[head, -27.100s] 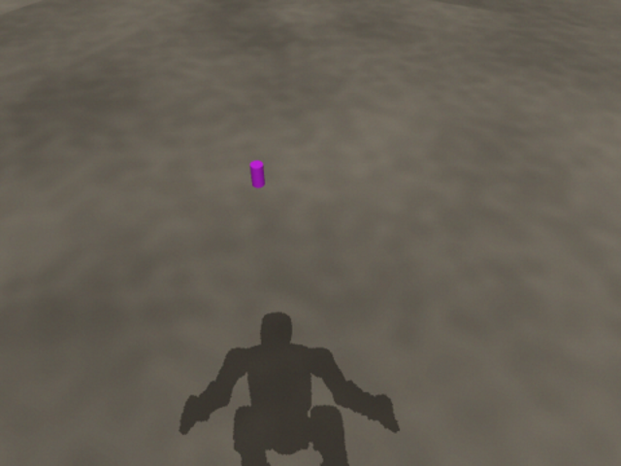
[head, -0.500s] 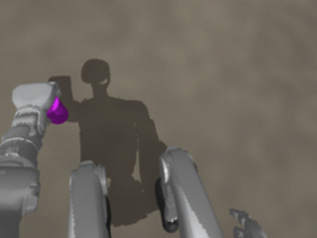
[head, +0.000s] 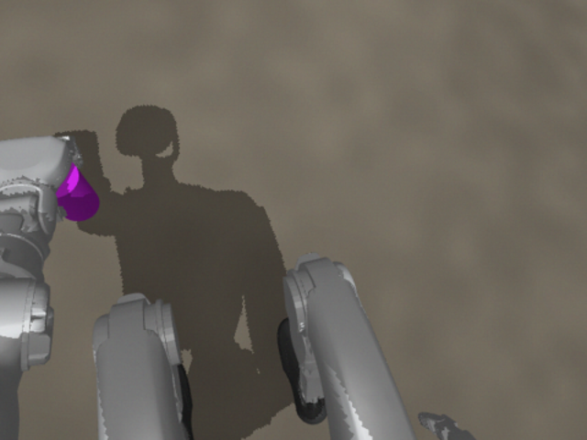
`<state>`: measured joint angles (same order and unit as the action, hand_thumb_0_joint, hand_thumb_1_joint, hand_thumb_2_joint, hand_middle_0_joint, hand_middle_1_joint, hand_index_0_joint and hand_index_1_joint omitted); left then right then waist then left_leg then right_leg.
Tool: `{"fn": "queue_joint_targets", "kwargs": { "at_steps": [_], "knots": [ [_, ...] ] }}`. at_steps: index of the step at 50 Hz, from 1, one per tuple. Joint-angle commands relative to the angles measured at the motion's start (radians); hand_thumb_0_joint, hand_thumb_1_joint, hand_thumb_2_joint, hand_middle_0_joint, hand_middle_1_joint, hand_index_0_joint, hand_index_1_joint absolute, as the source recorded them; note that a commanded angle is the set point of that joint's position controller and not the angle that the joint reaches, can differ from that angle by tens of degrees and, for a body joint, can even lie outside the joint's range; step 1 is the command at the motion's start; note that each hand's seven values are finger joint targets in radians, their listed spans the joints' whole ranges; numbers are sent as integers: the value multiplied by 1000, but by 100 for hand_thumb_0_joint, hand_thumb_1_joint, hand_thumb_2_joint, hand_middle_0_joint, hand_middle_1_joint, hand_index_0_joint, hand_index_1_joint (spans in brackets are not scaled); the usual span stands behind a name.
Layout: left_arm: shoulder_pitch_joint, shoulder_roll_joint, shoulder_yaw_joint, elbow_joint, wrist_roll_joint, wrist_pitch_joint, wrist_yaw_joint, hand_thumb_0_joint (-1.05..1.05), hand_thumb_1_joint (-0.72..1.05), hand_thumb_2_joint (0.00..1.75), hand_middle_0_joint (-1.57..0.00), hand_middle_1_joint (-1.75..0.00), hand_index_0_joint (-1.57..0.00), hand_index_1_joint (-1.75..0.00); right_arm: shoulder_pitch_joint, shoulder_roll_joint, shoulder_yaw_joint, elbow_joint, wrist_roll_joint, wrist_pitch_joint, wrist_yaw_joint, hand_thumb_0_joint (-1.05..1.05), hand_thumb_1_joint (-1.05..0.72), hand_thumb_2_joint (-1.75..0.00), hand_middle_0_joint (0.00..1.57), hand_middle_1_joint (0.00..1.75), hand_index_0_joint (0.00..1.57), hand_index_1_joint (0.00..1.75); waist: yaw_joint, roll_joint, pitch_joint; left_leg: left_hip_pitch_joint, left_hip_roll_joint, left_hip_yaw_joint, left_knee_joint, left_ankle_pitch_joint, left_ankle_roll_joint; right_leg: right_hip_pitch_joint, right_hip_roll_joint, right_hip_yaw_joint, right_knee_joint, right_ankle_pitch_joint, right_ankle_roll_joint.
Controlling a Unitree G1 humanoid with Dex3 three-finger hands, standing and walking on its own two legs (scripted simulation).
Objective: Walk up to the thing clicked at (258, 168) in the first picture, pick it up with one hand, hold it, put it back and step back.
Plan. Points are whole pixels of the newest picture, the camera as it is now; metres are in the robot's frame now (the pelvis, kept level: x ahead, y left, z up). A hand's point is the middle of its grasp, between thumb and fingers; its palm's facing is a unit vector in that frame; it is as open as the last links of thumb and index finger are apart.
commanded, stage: lower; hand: left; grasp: from above
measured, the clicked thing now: (67, 191) +0.50 +0.22 -0.21
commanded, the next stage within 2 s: rest in 0.46 s
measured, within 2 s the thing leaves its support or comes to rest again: rests again in 1.06 s
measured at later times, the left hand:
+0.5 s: hand (62, 197) +0.49 +0.23 -0.21, palm faces -0.44 -0.03 -0.90, open 9.1 cm
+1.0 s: hand (71, 201) +0.50 +0.23 -0.25, palm faces -0.44 -0.05 -0.90, open 9.0 cm
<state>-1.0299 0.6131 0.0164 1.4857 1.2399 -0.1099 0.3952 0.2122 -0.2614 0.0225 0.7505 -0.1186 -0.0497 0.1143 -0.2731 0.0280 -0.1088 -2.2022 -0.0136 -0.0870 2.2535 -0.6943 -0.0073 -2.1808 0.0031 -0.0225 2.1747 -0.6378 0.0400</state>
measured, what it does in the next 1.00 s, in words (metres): lowers itself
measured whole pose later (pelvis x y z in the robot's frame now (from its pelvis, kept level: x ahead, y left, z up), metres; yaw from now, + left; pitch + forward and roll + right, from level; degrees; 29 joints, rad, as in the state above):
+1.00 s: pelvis +0.00 +0.00 -0.06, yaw -4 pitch +33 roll -9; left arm -1.08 0.77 0.10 1.61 1.30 -0.16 0.49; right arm 0.21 -0.31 0.11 0.72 -0.19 -0.11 0.18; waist -0.35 -0.02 0.02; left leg -2.35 -0.02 -0.16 2.47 -0.71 -0.02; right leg -2.31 0.02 -0.08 2.34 -0.63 0.05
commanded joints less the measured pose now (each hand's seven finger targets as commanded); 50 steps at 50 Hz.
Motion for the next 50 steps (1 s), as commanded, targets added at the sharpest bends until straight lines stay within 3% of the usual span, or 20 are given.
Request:
{"fn": "queue_joint_targets", "kwargs": {
  "at_steps": [1, 5, 7, 11, 20, 22, 27, 29, 30, 31, 33, 35, 36, 37, 38, 39, 42, 46, 49, 50],
  "knots": [
    [-411, 232, 26, -172, -1, -5, 38, 0, 58, 88, -96, -82, -97, -81, 217, -244, -70, -5, -1, -15, -11, 0, -92, -91, 20, 30, 20, 30, -16, 245, -696, 476, -13, 71, -234, 170, 32, 361, 14, -86, -202, 185, -78],
    [-392, 237, 30, -137, -1, -5, 37, 0, 59, 87, -98, -83, -99, -83, 222, -240, -62, -3, -6, -16, -6, 0, -92, -91, 20, 30, 20, 30, -19, 210, -664, 428, -15, 82, -210, 165, 40, 382, 19, -88, -199, 187, -75],
    [-368, 191, -1, -78, -11, -3, 31, 0, 60, 83, -98, -83, -99, -81, 206, -241, -56, -10, -7, -19, -3, 0, -92, -91, 20, 30, 20, 30, -40, 188, -602, 387, -15, 81, -201, 128, 43, 349, 21, -92, -197, 153, -74],
    [-385, 232, 11, -76, -2, -19, 42, 0, 58, 82, -97, -81, -98, -79, 203, -248, -43, -3, -10, -21, -2, 0, -92, -91, 20, 30, 20, 30, -21, 217, -626, 384, -16, 75, -182, 140, 38, 342, 23, -99, -162, 157, -78],
    [-452, 285, 43, -110, 31, -38, 87, 0, 59, 80, -97, -80, -99, -78, 215, -261, -33, 3, -32, -29, 9, 0, -92, -91, 20, 30, 20, 30, -49, 265, -637, 389, -14, 67, -135, 158, 34, 306, 24, -119, -114, 178, -77],
    [-405, 253, 25, -59, 35, -27, 88, 0, 56, 78, -96, -78, -97, -77, 203, -263, -30, -4, -32, -31, 13, 0, -92, -91, 20, 30, 20, 30, -47, 275, -652, 405, -13, 69, -121, 185, 33, 308, 26, -119, -104, 207, -76],
    [-424, 279, 42, -101, 31, -14, 102, 0, 61, 75, -98, -76, -100, -74, 209, -276, -28, 0, -36, -31, 22, 0, -92, -91, 20, 30, 20, 30, -47, 328, -679, 450, -9, 52, -119, 233, 24, 284, 26, -133, -74, 245, -80],
    [-396, 251, 34, -40, 27, -9, 101, 0, 61, 81, -99, -75, -100, -74, 205, -276, -26, -3, -39, -33, 27, 0, -91, -90, 20, 30, 20, 30, -64, 309, -613, 399, -10, 53, -108, 200, 27, 259, 24, -136, -73, 220, -79],
    [-426, 262, 35, -64, 22, -17, 99, 0, 60, 81, -98, -74, -99, -73, 210, -273, -19, 4, -45, -36, 31, 0, -91, -90, 20, 30, 20, 30, -82, 274, -585, 364, -9, 54, -91, 187, 33, 268, 28, -138, -77, 215, -75],
    [-427, 308, 61, -80, 25, -22, 104, 0, 57, 81, -97, -73, -97, -72, 218, -286, -19, 2, -44, -36, 30, 0, -91, -90, 20, 30, 20, 30, -69, 262, -596, 348, -12, 54, -86, 188, 35, 280, 27, -138, -78, 213, -74],
    [-384, 275, 38, -22, 21, -23, 99, 0, 56, 77, -95, -74, -96, -72, 206, -277, -11, 1, -43, -37, 33, 0, -91, -90, 20, 30, 20, 30, -66, 260, -583, 316, -13, 59, -82, 162, 38, 290, 31, -133, -78, 189, -72],
    [-415, 332, 72, -69, 24, -32, 106, 0, 58, 77, -95, -73, -97, -72, 216, -290, -9, -6, -47, -41, 35, 0, -91, -90, 20, 30, 20, 30, -68, 270, -600, 333, -11, 53, -73, 186, 36, 297, 30, -140, -70, 207, -72],
    [-379, 282, 42, -9, 29, -27, 102, 0, 58, 77, -96, -73, -98, -71, 216, -282, -1, -7, -48, -42, 37, 0, -91, -90, 20, 30, 20, 30, -72, 266, -595, 327, -13, 56, -65, 187, 37, 305, 31, -137, -69, 214, -70],
    [-394, 292, 44, -33, 31, -32, 104, 0, 59, 75, -96, -73, -98, -71, 213, -283, -2, -4, -50, -43, 39, 0, -91, -90, 20, 30, 20, 30, -80, 264, -605, 330, -11, 52, -65, 192, 38, 305, 34, -142, -64, 219, -70],
    [-407, 340, 79, -47, 33, -37, 112, 0, 60, 76, -96, -74, -98, -72, 223, -299, -5, -7, -50, -43, 39, 0, -91, -90, 20, 30, 20, 30, -80, 268, -603, 330, -12, 49, -61, 203, 36, 304, 32, -145, -60, 229, -70],
    [-382, 304, 55, -15, 37, -35, 110, 0, 60, 76, -97, -72, -99, -70, 225, -292, 1, -7, -50, -45, 43, 0, -91, -90, 20, 30, 20, 30, -78, 282, -585, 340, -12, 47, -67, 212, 31, 291, 31, -147, -52, 231, -72],
    [-388, 364, 105, -4, 48, -42, 126, 0, 59, 77, -98, -72, -99, -71, 231, -310, 2, -6, -59, -46, 44, 0, -91, -90, 20, 30, 20, 30, -87, 288, -571, 328, -10, 42, -48, 200, 33, 273, 33, -155, -46, 220, -75],
    [-410, 350, 82, -21, 52, -55, 127, 0, 59, 73, -97, -71, -99, -69, 211, -305, 12, -27, -68, -60, 55, 0, -91, -90, 20, 30, 20, 30, -98, 296, -538, 300, -11, 47, -39, 144, 37, 270, 39, -154, -57, 171, -74],
    [-379, 403, 112, -16, 62, -57, 142, 0, 60, 72, -97, -71, -99, -68, 223, -320, 11, -15, -71, -65, 58, 0, -91, -90, 20, 30, 20, 30, -90, 329, -565, 333, -7, 38, -43, 162, 29, 268, 40, -168, -35, 184, -76],
    [-380, 370, 95, -19, 62, -57, 142, 0, 62, 73, -98, -71, -100, -69, 222, -324, 7, -19, -73, -67, 61, 0, -91, -90, 20, 30, 20, 30, -93, 332, -562, 344, -8, 37, -41, 173, 26, 254, 40, -170, -36, 192, -78]
  ]
}}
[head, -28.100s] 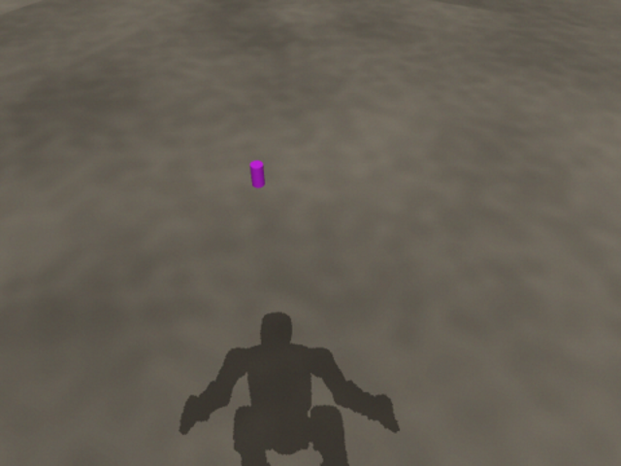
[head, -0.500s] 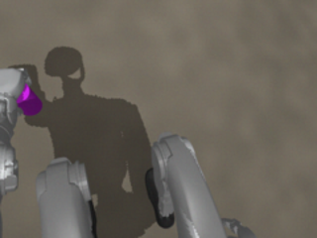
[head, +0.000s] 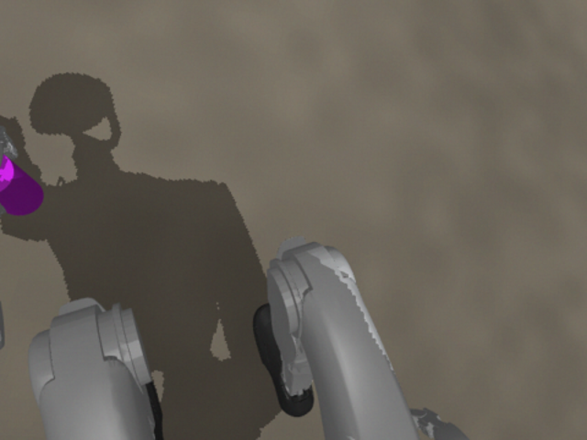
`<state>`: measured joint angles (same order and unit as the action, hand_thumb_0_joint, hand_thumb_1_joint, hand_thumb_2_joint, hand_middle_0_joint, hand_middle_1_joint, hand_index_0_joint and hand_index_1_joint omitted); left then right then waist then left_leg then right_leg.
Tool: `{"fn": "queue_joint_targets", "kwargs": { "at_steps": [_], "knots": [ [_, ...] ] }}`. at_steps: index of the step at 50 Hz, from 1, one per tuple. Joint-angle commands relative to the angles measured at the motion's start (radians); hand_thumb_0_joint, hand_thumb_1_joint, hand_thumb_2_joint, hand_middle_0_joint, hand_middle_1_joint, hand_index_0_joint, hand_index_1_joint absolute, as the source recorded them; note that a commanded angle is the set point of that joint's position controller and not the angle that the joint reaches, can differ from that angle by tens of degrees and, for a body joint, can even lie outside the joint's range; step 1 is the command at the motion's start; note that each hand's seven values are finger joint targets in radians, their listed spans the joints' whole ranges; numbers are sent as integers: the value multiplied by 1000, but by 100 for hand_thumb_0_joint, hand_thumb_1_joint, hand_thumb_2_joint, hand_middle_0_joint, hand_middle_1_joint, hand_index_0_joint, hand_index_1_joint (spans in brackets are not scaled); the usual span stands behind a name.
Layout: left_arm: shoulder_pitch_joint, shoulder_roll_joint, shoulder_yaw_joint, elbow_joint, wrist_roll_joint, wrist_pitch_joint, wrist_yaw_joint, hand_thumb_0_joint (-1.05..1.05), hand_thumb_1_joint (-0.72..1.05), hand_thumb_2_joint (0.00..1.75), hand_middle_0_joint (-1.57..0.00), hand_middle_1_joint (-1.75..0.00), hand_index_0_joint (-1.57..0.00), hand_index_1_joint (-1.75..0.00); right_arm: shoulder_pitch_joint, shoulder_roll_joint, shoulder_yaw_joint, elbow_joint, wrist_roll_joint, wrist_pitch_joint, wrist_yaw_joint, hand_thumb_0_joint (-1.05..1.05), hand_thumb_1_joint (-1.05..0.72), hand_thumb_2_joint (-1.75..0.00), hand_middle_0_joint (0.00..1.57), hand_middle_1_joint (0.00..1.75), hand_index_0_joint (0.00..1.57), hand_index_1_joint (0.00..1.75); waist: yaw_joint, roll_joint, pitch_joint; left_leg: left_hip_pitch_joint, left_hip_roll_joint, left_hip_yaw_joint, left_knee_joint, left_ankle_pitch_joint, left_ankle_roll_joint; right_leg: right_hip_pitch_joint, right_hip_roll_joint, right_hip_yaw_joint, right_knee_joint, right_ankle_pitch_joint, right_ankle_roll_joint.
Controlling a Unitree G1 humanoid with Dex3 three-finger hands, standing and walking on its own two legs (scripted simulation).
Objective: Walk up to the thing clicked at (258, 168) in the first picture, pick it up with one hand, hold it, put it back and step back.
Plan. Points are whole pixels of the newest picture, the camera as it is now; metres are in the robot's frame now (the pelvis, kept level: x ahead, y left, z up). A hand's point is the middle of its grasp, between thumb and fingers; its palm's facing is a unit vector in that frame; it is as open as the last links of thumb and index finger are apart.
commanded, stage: rest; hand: left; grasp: from above
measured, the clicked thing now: (4, 185) +0.50 +0.25 -0.24
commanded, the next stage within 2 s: open in 0.54 s
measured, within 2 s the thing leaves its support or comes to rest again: rests again in 0.06 s
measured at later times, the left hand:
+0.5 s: hand out of the picture +0.49 +0.26 -0.20, palm faces -0.42 -0.10 -0.90, open 8.9 cm
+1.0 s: hand out of the picture +0.49 +0.26 -0.22, palm faces -0.42 -0.09 -0.90, open 10.5 cm
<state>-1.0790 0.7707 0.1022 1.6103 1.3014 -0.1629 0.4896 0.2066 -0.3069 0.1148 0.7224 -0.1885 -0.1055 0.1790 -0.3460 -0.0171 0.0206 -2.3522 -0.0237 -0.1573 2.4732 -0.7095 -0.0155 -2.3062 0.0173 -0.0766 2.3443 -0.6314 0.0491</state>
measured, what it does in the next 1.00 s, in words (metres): stands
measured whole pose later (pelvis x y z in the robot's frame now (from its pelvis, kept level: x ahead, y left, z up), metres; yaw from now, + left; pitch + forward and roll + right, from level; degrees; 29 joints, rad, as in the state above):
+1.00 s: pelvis +0.00 +0.00 -0.01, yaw -3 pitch +31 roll -12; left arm -1.10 0.87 0.11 1.71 1.32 -0.17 0.58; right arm 0.20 -0.32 0.20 0.69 -0.23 -0.17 0.24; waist -0.40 -0.06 0.08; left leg -2.35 -0.02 -0.20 2.51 -0.71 -0.01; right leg -2.29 0.03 -0.11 2.35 -0.61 0.05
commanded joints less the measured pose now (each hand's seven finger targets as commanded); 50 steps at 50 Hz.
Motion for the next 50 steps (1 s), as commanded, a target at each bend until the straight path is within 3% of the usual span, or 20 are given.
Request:
{"fn": "queue_joint_targets", "kwargs": {
  "at_steps": [1, 3, 6, 8, 10, 11, 12, 13, 17, 18, 20, 31, 32, 35, 37, 39, 41, 44, 48, 50],
  "knots": [
    [-338, 207, 13, -130, 7, -2, 50, 0, 63, 74, -99, -72, -101, -70, 229, -286, -84, 7, -8, -16, 0, 0, -91, -90, 20, 30, 20, 30, -38, 373, -670, 498, 5, 103, -248, 204, 33, 361, 23, -124, -200, 199, -86],
    [-341, 216, 24, -130, 4, -2, 57, 0, 63, 76, -100, -71, -102, -69, 233, -293, -79, 9, -13, -22, 5, 0, -91, -90, 20, 30, 20, 30, -49, 370, -656, 483, 4, 102, -233, 220, 35, 365, 25, -126, -198, 215, -85],
    [-323, 250, 40, -141, 3, 1, 68, 0, 63, 71, -99, -69, -101, -67, 232, -290, -78, 15, -13, -23, 12, 0, -91, -90, 20, 30, 20, 30, -24, 397, -678, 495, 5, 98, -253, 211, 32, 380, 28, -127, -197, 206, -87],
    [-332, 224, 21, -107, 7, 4, 65, 0, 65, 74, -100, -70, -102, -68, 224, -297, -74, 6, -18, -34, 18, 0, -91, -90, 20, 30, 20, 30, -51, 372, -633, 477, 6, 99, -230, 189, 34, 348, 28, -131, -198, 192, -87],
    [-327, 252, 39, -111, 10, 3, 72, 0, 67, 73, -102, -70, -104, -67, 230, -299, -71, 12, -21, -37, 24, 0, -91, -90, 20, 30, 20, 30, -48, 396, -634, 489, 8, 93, -238, 197, 32, 354, 29, -135, -189, 197, -86],
    [-322, 226, 25, -90, 11, 4, 69, 0, 67, 70, -101, -70, -104, -67, 228, -305, -72, 5, -24, -43, 27, 0, -91, -90, 20, 30, 20, 30, -55, 378, -612, 485, 6, 94, -228, 197, 33, 336, 26, -136, -193, 198, -84],
    [-294, 249, 44, -100, 9, 6, 75, 0, 65, 71, -99, -69, -102, -66, 232, -302, -76, 16, -19, -40, 26, 0, -91, -90, 20, 30, 20, 30, -37, 381, -645, 496, 8, 91, -240, 208, 34, 362, 30, -136, -197, 206, -83],
    [-296, 242, 43, -71, 7, 6, 76, 0, 64, 73, -100, -69, -102, -68, 237, -304, -68, 13, -20, -40, 29, 0, -91, -90, 20, 30, 20, 30, -53, 362, -619, 461, 6, 93, -227, 212, 36, 372, 30, -135, -196, 214, -82],
    [-298, 218, 15, -48, 1, 5, 75, 0, 63, 69, -99, -68, -101, -65, 222, -304, -66, 7, -18, -45, 35, 0, -91, -90, 20, 30, 20, 30, -54, 351, -610, 453, 8, 86, -232, 199, 37, 360, 33, -137, -195, 204, -83],
    [-313, 236, 24, -45, 8, 2, 73, 0, 65, 69, -99, -68, -102, -65, 238, -307, -60, 10, -27, -45, 39, 0, -91, -90, 20, 30, 20, 30, -73, 354, -603, 447, 8, 87, -225, 198, 40, 374, 33, -138, -196, 208, -79],
    [-296, 258, 43, -25, 4, 2, 80, 0, 64, 68, -99, -67, -101, -65, 235, -310, -54, 10, -24, -44, 38, 0, -91, -90, 20, 30, 20, 30, -61, 345, -589, 430, 6, 83, -236, 184, 40, 377, 31, -140, -198, 190, -81],
    [-295, 238, -14, 62, 11, -16, 84, 0, 60, 66, -98, -63, -99, -62, 205, -305, -10, -5, -36, -53, 40, 0, -91, -91, 20, 30, 20, 30, -88, 310, -532, 408, 9, 70, -222, 152, 42, 365, 40, -151, -203, 172, -77],
    [-307, 271, -7, 43, 8, -20, 89, 0, 59, 64, -97, -62, -98, -61, 203, -312, -10, -3, -33, -52, 39, 0, -91, -91, 20, 30, 20, 30, -80, 319, -542, 384, 10, 73, -229, 133, 46, 390, 44, -146, -210, 156, -76],
    [-298, 259, -14, 51, 7, -21, 93, 0, 35, 70, -75, -64, -74, -65, 197, -308, -6, -8, -35, -51, 34, 0, -90, -90, 20, 30, 20, 30, -74, 328, -543, 407, 10, 69, -234, 133, 41, 370, 43, -151, -204, 155, -79],
    [-316, 248, -26, 53, 13, -22, 96, 0, 19, 72, -67, -65, -66, -66, 192, -314, -1, -15, -39, -56, 33, 0, -90, -90, 20, 30, 20, 30, -88, 327, -529, 417, 11, 62, -230, 132, 38, 347, 41, -157, -205, 155, -80],
    [-311, 259, -25, 51, 8, -20, 104, 0, 6, 76, -62, -65, -59, -69, 189, -308, 2, -14, -36, -57, 35, 0, -90, -90, 20, 30, 20, 30, -82, 337, -544, 419, 11, 63, -234, 130, 39, 365, 43, -155, -200, 160, -78],
    [-324, 289, -7, 30, 15, -19, 114, 0, -2, 80, -57, -68, -53, -72, 200, -318, -3, -11, -40, -60, 36, 0, -90, -90, 20, 30, 20, 30, -80, 349, -549, 418, 12, 68, -239, 137, 39, 384, 44, -152, -203, 167, -75],
    [-330, 275, -7, 15, 15, -13, 115, 0, -13, 83, -51, -68, -46, -73, 195, -320, -2, -16, -46, -69, 42, 0, -90, -90, 20, 30, 20, 30, -93, 358, -542, 447, 13, 67, -224, 161, 36, 362, 43, -156, -199, 184, -78],
    [-320, 329, 34, -38, 15, -6, 131, 0, -20, 88, -44, -75, -39, -80, 198, -327, -9, -12, -44, -71, 48, 0, -90, -91, 20, 30, 20, 30, -62, 427, -611, 506, 16, 60, -241, 196, 25, 385, 44, -158, -187, 208, -85],
    [-328, 296, 18, -31, 17, 2, 128, 0, -23, 88, -40, -77, -36, -82, 196, -320, -10, -11, -49, -75, 57, 0, -90, -90, 20, 30, 20, 30, -86, 437, -592, 495, 18, 70, -223, 207, 26, 386, 45, -155, -180, 225, -84]
  ]
}}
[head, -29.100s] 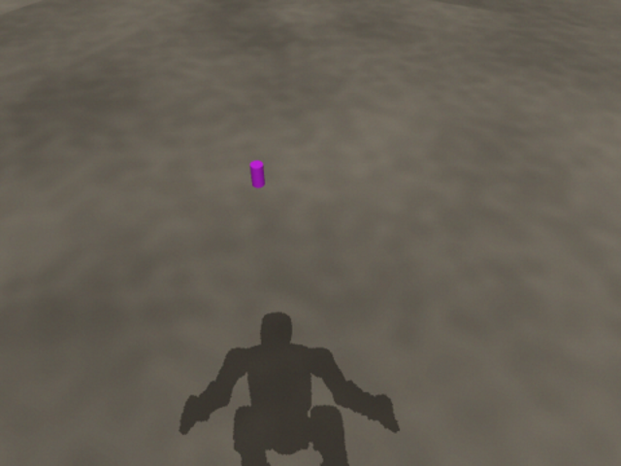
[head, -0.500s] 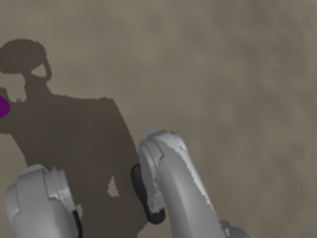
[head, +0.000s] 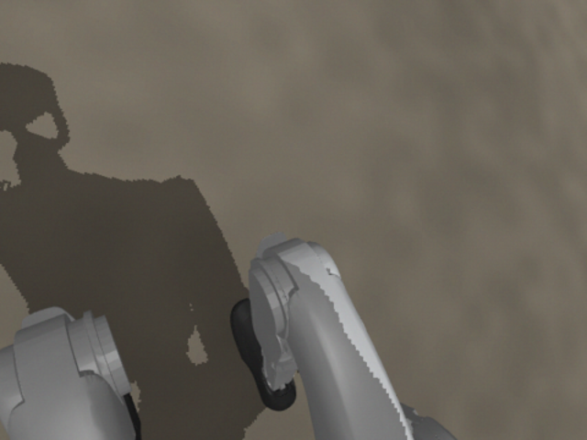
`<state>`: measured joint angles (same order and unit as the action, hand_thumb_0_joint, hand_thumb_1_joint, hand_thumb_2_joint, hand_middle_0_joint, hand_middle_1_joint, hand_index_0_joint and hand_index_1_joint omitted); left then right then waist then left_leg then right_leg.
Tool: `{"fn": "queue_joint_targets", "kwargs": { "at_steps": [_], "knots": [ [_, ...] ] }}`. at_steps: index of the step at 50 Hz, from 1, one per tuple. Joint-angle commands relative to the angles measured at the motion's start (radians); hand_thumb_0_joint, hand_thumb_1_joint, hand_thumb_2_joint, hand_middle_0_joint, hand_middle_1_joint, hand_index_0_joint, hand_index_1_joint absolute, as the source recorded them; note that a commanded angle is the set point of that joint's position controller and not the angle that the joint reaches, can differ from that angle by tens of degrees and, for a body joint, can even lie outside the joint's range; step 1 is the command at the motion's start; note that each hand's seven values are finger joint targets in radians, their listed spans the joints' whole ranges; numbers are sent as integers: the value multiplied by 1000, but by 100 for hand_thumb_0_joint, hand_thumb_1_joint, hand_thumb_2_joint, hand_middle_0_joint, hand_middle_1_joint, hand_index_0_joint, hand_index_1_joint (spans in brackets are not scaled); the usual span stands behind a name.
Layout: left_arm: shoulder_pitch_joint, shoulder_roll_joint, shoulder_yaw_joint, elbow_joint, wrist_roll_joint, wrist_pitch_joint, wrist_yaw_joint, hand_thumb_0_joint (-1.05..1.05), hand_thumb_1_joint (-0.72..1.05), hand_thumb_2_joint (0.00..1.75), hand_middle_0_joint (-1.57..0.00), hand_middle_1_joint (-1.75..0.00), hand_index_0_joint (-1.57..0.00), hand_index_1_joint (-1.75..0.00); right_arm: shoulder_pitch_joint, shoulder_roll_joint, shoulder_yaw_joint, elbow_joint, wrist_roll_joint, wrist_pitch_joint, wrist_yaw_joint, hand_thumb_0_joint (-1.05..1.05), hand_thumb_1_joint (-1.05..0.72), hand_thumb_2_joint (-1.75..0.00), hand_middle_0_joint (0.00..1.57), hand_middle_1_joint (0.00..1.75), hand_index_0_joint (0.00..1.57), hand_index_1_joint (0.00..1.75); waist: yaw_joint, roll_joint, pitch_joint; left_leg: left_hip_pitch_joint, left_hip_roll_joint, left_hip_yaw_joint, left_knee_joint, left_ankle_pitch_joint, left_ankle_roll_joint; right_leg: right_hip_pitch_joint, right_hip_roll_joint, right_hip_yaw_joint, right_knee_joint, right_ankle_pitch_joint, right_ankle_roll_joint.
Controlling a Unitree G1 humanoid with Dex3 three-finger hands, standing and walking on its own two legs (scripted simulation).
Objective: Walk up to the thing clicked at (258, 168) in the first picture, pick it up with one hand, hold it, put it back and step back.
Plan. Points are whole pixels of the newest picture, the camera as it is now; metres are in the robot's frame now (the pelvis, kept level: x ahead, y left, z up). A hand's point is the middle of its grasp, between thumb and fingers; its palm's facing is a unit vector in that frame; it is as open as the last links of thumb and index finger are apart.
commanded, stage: open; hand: left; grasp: from above
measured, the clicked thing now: out of the picture +0.49 +0.27 -0.25
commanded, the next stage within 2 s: withdraw in 0.58 s
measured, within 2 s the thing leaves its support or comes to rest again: neither
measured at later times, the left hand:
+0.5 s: hand out of the picture +0.48 +0.28 -0.21, palm faces -0.43 -0.12 -0.90, open 13.1 cm
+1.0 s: hand out of the picture +0.50 +0.29 -0.15, palm faces -0.30 -0.07 -0.95, open 14.0 cm
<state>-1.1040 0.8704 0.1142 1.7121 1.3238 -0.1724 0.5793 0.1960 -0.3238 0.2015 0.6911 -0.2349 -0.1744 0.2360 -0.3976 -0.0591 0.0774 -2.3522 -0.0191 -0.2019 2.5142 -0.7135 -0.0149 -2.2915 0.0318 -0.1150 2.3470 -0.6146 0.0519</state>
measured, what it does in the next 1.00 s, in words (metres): stands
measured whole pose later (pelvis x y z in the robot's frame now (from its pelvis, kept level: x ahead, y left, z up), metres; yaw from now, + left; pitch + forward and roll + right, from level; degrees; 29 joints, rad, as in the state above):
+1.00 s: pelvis +0.01 +0.00 +0.01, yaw +2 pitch +34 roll -10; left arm -1.02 0.76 0.10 1.43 1.26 -0.10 0.49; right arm 0.23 -0.31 0.11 0.73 -0.18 -0.14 0.26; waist -0.33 -0.01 -0.02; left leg -2.34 -0.02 -0.17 2.46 -0.73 -0.02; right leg -2.29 0.02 -0.09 2.32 -0.64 0.04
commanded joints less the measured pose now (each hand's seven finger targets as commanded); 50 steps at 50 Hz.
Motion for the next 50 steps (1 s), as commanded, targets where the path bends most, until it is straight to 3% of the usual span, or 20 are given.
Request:
{"fn": "queue_joint_targets", "kwargs": {
  "at_steps": [1, 3, 6, 11, 16, 17, 18, 19, 22, 24, 27, 33, 36, 40, 41, 42, 43, 44, 46, 50],
  "knots": [
    [-307, 194, 11, -141, -7, 15, 36, 0, -25, 91, -39, -79, -34, -83, 214, -307, -97, 19, -7, -9, 5, 0, -90, -90, 20, 30, 20, 30, -41, 464, -645, 490, 12, 115, -256, 218, 28, 372, 29, -118, -188, 220, -84],
    [-299, 197, 18, -146, -17, 18, 32, 0, -31, 90, -35, -78, -30, -83, 211, -310, -99, 21, -1, -13, 7, 0, -90, -91, 20, 30, 20, 30, -40, 450, -628, 470, 11, 118, -243, 219, 31, 368, 28, -116, -198, 217, -86],
    [-263, 197, 24, -165, -29, 23, 27, 0, -37, 94, -30, -82, -25, -87, 209, -314, -116, 27, 4, -11, 7, 0, -90, -91, 20, 30, 20, 30, -4, 471, -657, 486, 10, 115, -271, 200, 25, 367, 28, -117, -199, 189, -92],
    [-277, 167, 10, -169, -33, 21, 8, 0, -40, 99, -25, -88, -21, -93, 218, -313, -120, 32, 9, -4, 12, 0, -90, -90, 20, 30, 20, 30, -32, 462, -642, 475, 12, 109, -263, 206, 28, 353, 26, -121, -193, 199, -91],
    [-257, 174, 16, -200, -36, 9, -2, 0, -46, 103, -19, -93, -15, -98, 235, -313, -124, 39, 12, -4, 11, 0, -89, -90, 20, 30, 20, 30, -14, 452, -680, 503, 10, 112, -269, 240, 28, 392, 25, -117, -202, 224, -85],
    [-282, 157, 2, -180, -38, 7, -4, 0, -45, 104, -19, -94, -15, -98, 226, -307, -118, 35, 12, -7, 16, 0, -89, -90, 20, 30, 20, 30, -30, 441, -647, 476, 10, 112, -260, 216, 28, 375, 23, -117, -196, 206, -89],
    [-269, 185, 17, -193, -35, 4, -2, 0, -46, 104, -19, -95, -14, -99, 229, -309, -117, 35, 14, -5, 15, 0, -89, -90, 20, 30, 20, 30, -16, 439, -657, 477, 9, 111, -268, 224, 30, 381, 25, -117, -201, 208, -88],
    [-260, 168, 7, -182, -36, 5, -1, 0, -45, 107, -19, -95, -14, -100, 223, -315, -126, 32, 17, -4, 11, 0, -89, -90, 20, 30, 20, 30, -16, 434, -659, 480, 9, 110, -268, 214, 28, 368, 25, -117, -201, 199, -90],
    [-282, 159, 1, -159, -28, 1, -2, 0, -44, 108, -18, -99, -14, -103, 225, -313, -116, 31, 10, -10, 17, 0, -89, -90, 20, 30, 20, 30, -36, 412, -617, 467, 9, 109, -257, 205, 30, 348, 24, -120, -201, 194, -87],
    [-265, 186, 16, -180, -29, -2, 7, 0, -44, 107, -16, -100, -13, -103, 222, -324, -124, 28, 17, -6, 10, 0, -89, -90, 20, 30, 20, 30, -10, 446, -655, 492, 8, 110, -276, 218, 26, 366, 24, -116, -204, 196, -91],
    [-271, 180, 18, -150, -17, 2, 11, 0, -45, 110, -14, -103, -11, -106, 229, -316, -117, 26, 13, -8, 13, 0, -89, -90, 20, 30, 20, 30, -29, 428, -638, 483, 9, 110, -263, 220, 28, 354, 23, -120, -196, 202, -88],
    [-271, 204, 31, -154, -22, 5, 18, 0, -48, 110, -11, -105, -8, -108, 223, -320, -119, 28, 16, -6, 9, 0, -89, -90, 20, 30, 20, 30, -18, 424, -653, 467, 11, 111, -271, 211, 31, 382, 26, -115, -203, 196, -88],
    [-286, 181, 8, -146, -23, 4, 8, 0, -57, 102, -8, -104, -8, -104, 221, -316, -116, 28, 12, -9, 9, 0, -91, -91, 20, 30, 20, 30, -36, 429, -631, 462, 12, 113, -262, 200, 31, 371, 27, -115, -201, 186, -87],
    [-313, 242, 43, -253, -28, 8, 16, 0, -58, 103, -9, -104, -8, -105, 225, -312, -128, 31, 15, -3, 3, 0, -92, -91, 20, 30, 20, 30, 6, 487, -731, 499, 11, 125, -280, 194, 29, 418, 25, -101, -215, 185, -90],
    [-331, 195, 14, -332, -34, 11, 12, 0, -59, 103, -8, -104, -8, -105, 213, -306, -136, 11, 22, -5, 3, 0, -92, -91, 20, 30, 20, 30, 18, 525, -789, 556, 8, 126, -291, 230, 22, 411, 20, -104, -209, 213, -92],
    [-295, 208, 31, -296, -42, 22, 8, 0, -58, 103, -9, -104, -8, -105, 209, -299, -142, 27, 25, -5, 7, 0, -92, -91, 20, 30, 20, 30, 18, 528, -772, 554, 12, 127, -288, 215, 21, 394, 21, -104, -201, 203, -96],
    [-321, 142, -17, -343, -42, 30, -8, 0, -59, 103, -9, -104, -8, -105, 213, -292, -146, 19, 29, -6, 12, 0, -92, -91, 20, 30, 20, 30, 14, 547, -795, 577, 7, 133, -294, 239, 20, 384, 19, -99, -205, 223, -93],
    [-308, 200, 24, -377, -53, 36, -9, 0, -60, 104, -8, -104, -7, -105, 212, -301, -163, 25, 37, -2, 11, 0, -92, -91, 20, 30, 20, 30, 37, 552, -824, 583, 12, 130, -300, 249, 20, 391, 20, -100, -202, 233, -96],
    [-293, 180, 22, -464, -66, 63, -30, 0, -59, 103, -8, -104, -7, -105, 215, -294, -187, 22, 56, 12, 12, 0, -92, -91, 20, 30, 20, 30, 69, 584, -882, 630, 6, 134, -339, 275, 13, 389, 10, -87, -205, 250, -103],
    [-273, 81, -42, -526, -114, 133, -114, 0, -59, 105, -9, -104, -7, -106, 218, -266, -222, 28, 107, 61, 10, 0, -92, -91, 20, 30, 20, 30, 110, 562, -949, 673, 5, 155, -402, 285, 23, 428, 15, -52, -260, 263, -105]
  ]
}}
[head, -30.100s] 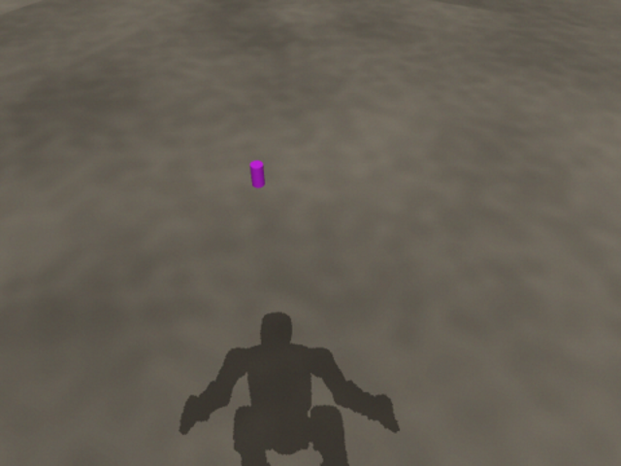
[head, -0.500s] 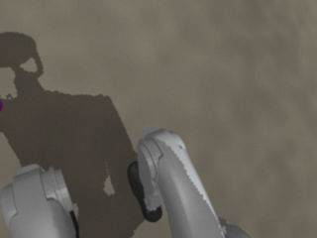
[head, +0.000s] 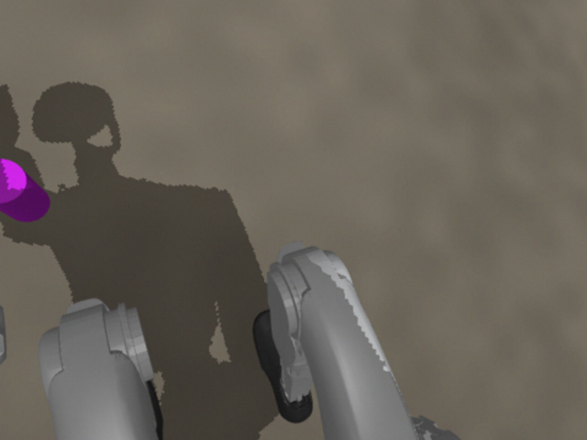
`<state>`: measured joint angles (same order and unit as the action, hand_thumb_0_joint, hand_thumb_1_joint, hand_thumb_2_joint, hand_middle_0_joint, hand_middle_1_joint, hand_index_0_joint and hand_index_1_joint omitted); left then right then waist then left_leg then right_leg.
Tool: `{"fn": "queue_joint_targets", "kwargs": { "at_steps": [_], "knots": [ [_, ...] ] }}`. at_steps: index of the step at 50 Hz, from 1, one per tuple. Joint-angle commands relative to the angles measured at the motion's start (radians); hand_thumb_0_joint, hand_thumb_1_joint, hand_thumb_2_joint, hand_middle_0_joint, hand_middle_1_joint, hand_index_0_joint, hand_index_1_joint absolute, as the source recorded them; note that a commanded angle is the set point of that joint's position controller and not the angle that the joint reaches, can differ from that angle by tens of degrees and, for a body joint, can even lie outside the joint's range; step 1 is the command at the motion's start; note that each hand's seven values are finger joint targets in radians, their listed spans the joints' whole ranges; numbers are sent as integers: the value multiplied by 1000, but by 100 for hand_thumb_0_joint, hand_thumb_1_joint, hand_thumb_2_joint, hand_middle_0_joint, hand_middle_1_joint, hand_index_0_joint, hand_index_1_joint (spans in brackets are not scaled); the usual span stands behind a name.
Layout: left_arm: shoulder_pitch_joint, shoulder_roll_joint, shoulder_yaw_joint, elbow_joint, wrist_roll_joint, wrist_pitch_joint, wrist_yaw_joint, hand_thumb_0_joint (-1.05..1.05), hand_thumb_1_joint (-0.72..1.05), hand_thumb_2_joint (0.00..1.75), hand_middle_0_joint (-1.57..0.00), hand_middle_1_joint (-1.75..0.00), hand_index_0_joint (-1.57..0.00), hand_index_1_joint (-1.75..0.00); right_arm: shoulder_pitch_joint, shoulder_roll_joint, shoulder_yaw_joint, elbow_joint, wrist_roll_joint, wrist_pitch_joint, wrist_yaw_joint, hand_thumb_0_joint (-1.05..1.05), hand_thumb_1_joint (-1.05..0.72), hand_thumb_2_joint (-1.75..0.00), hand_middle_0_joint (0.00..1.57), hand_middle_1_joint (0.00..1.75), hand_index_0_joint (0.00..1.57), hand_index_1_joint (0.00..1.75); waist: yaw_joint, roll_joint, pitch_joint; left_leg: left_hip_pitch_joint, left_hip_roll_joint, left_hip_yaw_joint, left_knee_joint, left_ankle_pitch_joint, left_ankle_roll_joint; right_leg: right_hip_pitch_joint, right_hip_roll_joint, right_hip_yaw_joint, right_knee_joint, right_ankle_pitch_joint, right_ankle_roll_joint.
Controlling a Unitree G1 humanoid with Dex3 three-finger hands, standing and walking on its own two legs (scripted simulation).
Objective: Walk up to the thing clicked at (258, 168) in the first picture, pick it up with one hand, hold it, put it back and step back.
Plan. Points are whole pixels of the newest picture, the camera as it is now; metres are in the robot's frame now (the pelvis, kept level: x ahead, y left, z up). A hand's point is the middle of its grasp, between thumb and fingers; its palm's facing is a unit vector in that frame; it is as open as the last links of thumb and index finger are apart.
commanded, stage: withdraw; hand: left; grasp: from above
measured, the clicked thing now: (14, 193) +0.49 +0.26 -0.26
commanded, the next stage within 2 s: home in 0.66 s
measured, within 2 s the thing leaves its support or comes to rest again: neither
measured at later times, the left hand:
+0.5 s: hand out of the picture +0.45 +0.28 -0.05, palm faces -0.47 -0.04 -0.88, open 13.7 cm
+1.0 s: hand out of the picture +0.49 +0.29 -0.07, palm faces -0.35 -0.10 -0.93, open 12.5 cm
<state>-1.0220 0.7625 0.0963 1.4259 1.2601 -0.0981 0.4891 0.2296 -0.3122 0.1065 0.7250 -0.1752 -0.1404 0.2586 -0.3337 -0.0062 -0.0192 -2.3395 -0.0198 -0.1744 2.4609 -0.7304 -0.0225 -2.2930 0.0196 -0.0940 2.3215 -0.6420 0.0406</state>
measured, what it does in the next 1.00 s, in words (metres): stands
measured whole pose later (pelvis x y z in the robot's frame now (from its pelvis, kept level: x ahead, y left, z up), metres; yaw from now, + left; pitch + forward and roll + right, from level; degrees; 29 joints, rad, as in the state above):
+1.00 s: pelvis +0.00 +0.00 +0.05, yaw +4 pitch +37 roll -7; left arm -1.01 0.66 0.04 1.28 1.13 -0.04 0.27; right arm 0.26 -0.24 0.05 0.71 -0.08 0.00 0.13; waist -0.26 0.06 -0.12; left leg -2.23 -0.02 -0.09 2.28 -0.70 0.00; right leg -2.20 0.00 -0.03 2.18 -0.64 0.05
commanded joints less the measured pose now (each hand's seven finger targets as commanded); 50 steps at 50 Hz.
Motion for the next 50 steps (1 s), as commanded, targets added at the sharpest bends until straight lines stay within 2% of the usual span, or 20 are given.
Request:
{"fn": "queue_joint_targets", "kwargs": {
  "at_steps": [1, 5, 7, 8, 11, 15, 17, 21, 23, 28, 30, 31, 35, 37, 41, 42, 45, 46, 48, 50],
  "knots": [
    [-342, 190, -29, -260, -53, 74, -47, 0, -60, 105, -9, -104, -7, -107, 190, -272, -133, 1, 54, 44, -17, 0, -92, -91, 20, 30, 20, 30, 57, 490, -868, 659, 2, 141, -360, 319, 35, 464, 29, -63, -259, 304, -90],
    [-372, 146, -57, -344, -104, 103, -159, 0, -59, 105, -11, -103, -8, -106, 203, -237, -154, -12, 84, 106, -47, 0, -92, -91, 20, 30, 20, 30, 52, 368, -839, 617, -2, 147, -423, 274, 50, 522, 29, -38, -335, 265, -89],
    [-270, 37, -120, -201, -118, 112, -231, 0, -59, 105, -11, -103, -8, -106, 206, -228, -147, -23, 92, 128, -67, 0, -92, -91, 20, 30, 20, 30, 26, 234, -690, 541, -7, 143, -437, 243, 57, 512, 24, -33, -386, 225, -89],
    [-282, 122, -58, -255, -127, 102, -253, 0, -58, 104, -11, -102, -8, -105, 210, -245, -160, -39, 94, 138, -84, 0, -92, -91, 20, 30, 20, 30, 35, 200, -687, 521, -7, 146, -440, 245, 62, 538, 22, -27, -401, 224, -89],
    [-262, 0, -137, -225, -148, 70, -343, 0, -53, 101, -16, -98, -13, -101, 184, -228, -150, -85, 98, 160, -124, 0, -92, -91, 20, 30, 20, 30, 23, 106, -587, 476, -17, 153, -468, 175, 63, 543, 15, -15, -470, 131, -95],
    [-269, 68, -123, -246, -143, 10, -377, 0, -49, 98, -19, -94, -16, -98, 169, -223, -139, -91, 100, 172, -164, 0, -92, -91, 20, 30, 20, 30, 44, 75, -539, 462, -20, 159, -488, 80, 59, 529, 13, -2, -498, 8, -95],
    [-343, 49, -151, -332, -136, -28, -367, 0, -49, 98, -20, -94, -17, -97, 151, -200, -130, -103, 101, 170, -176, 0, -92, -91, 20, 30, 20, 30, 49, 137, -585, 501, -20, 166, -493, 87, 57, 521, 12, 6, -496, 22, -92],
    [-349, 87, -136, -287, -100, -65, -299, 0, -52, 100, -18, -95, -14, -98, 143, -191, -120, -86, 99, 159, -188, 0, -92, -91, 20, 30, 20, 30, 68, 201, -635, 547, -18, 158, -509, 89, 50, 503, 10, 7, -458, 36, -87],
    [-378, 49, -152, -236, -77, -68, -253, 0, -54, 101, -16, -96, -13, -100, 145, -191, -122, -70, 95, 150, -187, 0, -92, -91, 20, 30, 20, 30, 49, 230, -635, 579, -14, 143, -513, 80, 48, 449, 8, -4, -433, 53, -87],
    [-445, 55, -145, -87, -26, -63, -150, 0, -52, 99, -16, -96, -14, -99, 169, -200, -111, -32, 76, 120, -178, 0, -92, -91, 20, 30, 20, 30, 14, 255, -645, 568, -20, 149, -463, 135, 45, 398, 5, -22, -371, 119, -87],
    [-507, 98, -127, -70, -8, -68, -118, 0, -51, 98, -16, -97, -14, -99, 180, -211, -107, -21, 67, 107, -175, 0, -92, -91, 20, 30, 20, 30, 6, 263, -673, 565, -20, 147, -441, 134, 47, 389, 4, -28, -354, 116, -85],
    [-536, 148, -102, -90, 2, -69, -100, 0, -50, 98, -17, -96, -15, -98, 177, -216, -104, -21, 64, 102, -173, 0, -92, -91, 20, 30, 20, 30, 24, 300, -704, 579, -22, 151, -438, 144, 44, 390, 1, -27, -336, 122, -86],
    [-537, 196, -52, -60, 27, -48, -48, 0, -49, 96, -16, -96, -16, -97, 196, -226, -99, -25, 46, 82, -162, 0, -91, -90, 20, 30, 20, 30, 11, 374, -775, 636, -19, 147, -420, 190, 38, 391, -5, -40, -296, 164, -83],
    [-527, 231, -17, -118, 13, -28, -34, 0, -44, 92, -21, -93, -21, -93, 201, -229, -107, -37, 46, 79, -158, 0, -92, -90, 20, 30, 20, 30, 35, 421, -872, 679, -17, 146, -425, 230, 34, 417, -7, -41, -277, 201, -89],
    [-496, 216, -20, -189, -28, 19, -62, 0, -43, 90, -22, -90, -22, -91, 217, -218, -119, -30, 59, 90, -152, 0, -92, -90, 20, 30, 20, 30, 48, 429, -910, 660, -15, 170, -426, 247, 42, 476, -1, -29, -305, 225, -90],
    [-483, 181, -35, -197, -40, 31, -82, 0, -35, 93, -23, -82, -20, -83, 230, -215, -124, -28, 61, 92, -148, 0, -89, -89, 20, 30, 20, 30, 36, 428, -913, 668, -11, 169, -427, 256, 44, 492, 1, -29, -315, 236, -88],
    [-428, 206, -14, -322, -92, 52, -142, 0, -11, 96, -23, -68, -21, -70, 253, -220, -148, -22, 83, 112, -146, 0, -89, -90, 20, 30, 20, 30, 80, 406, -958, 706, -10, 158, -461, 289, 42, 534, 2, -32, -334, 248, -91],
    [-288, 130, -43, -217, -107, 74, -171, 0, -3, 96, -23, -66, -21, -68, 256, -215, -149, -35, 89, 118, -143, 0, -89, -90, 20, 30, 20, 30, 82, 364, -914, 701, -11, 160, -469, 307, 44, 557, 2, -28, -354, 263, -87],
    [-298, 130, -20, -360, -167, 75, -213, 0, 11, 98, -23, -63, -21, -65, 265, -218, -164, -45, 104, 138, -147, 0, -89, -90, 20, 30, 20, 30, 98, 329, -921, 694, -12, 145, -504, 299, 46, 575, -1, -27, -383, 255, -85],
    [-172, 58, -52, -406, -227, 86, -269, 0, 23, 92, -21, -54, -20, -55, 249, -207, -170, -72, 119, 152, -147, 0, -89, -90, 20, 30, 20, 30, 120, 306, -896, 721, -10, 137, -550, 298, 45, 606, 0, -25, -423, 242, -87]
  ]
}}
